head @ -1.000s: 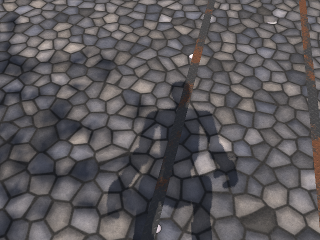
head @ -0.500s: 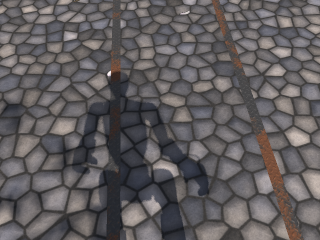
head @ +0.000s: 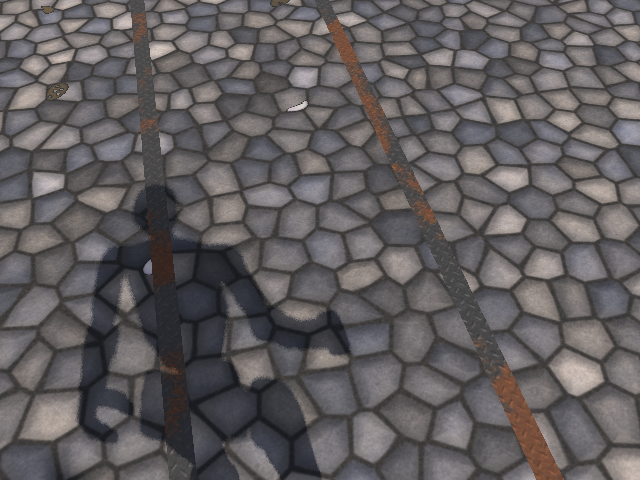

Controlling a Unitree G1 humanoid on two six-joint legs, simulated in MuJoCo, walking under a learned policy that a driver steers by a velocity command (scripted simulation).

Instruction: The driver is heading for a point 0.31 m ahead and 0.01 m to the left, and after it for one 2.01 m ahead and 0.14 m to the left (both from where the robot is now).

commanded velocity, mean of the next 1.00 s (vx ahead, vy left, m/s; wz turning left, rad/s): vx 0.50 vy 0.00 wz -0.04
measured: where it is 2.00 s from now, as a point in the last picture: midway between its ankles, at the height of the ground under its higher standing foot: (351, 237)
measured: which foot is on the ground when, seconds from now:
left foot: down 0.00-0.46, up 0.48-0.98, down 1.00-1.00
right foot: up 0.00-0.44, down 0.46-1.00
